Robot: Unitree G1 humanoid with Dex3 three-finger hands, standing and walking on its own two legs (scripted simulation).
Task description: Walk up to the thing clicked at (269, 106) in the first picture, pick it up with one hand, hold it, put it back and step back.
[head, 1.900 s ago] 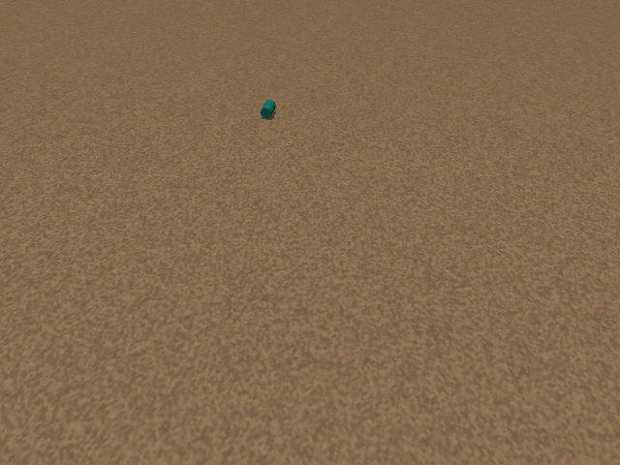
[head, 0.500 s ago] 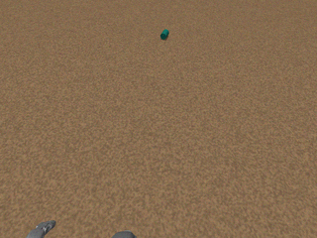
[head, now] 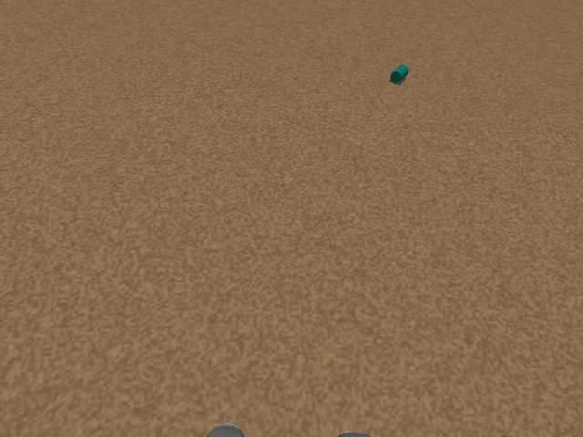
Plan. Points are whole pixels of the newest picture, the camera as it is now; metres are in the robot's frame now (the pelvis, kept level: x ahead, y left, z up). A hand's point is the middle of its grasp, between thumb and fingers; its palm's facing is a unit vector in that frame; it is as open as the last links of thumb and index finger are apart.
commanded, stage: walk up
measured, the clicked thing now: (399, 73) +2.17 -0.69 -0.71
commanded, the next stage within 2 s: stand in 1.52 s
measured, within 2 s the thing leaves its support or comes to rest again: neither
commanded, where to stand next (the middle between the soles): +0.06 +0.00 m, yaw +12 degrees
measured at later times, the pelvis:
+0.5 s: pelvis -0.02 -0.01 +0.01, yaw +11 degrees
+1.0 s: pelvis -0.01 -0.01 +0.02, yaw +15 degrees
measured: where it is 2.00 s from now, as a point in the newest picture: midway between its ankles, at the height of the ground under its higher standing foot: outside the picture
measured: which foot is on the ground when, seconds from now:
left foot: down 0.00-0.04, up 0.06-0.36, down 0.38-1.00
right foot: up 0.00-0.00, down 0.02-1.00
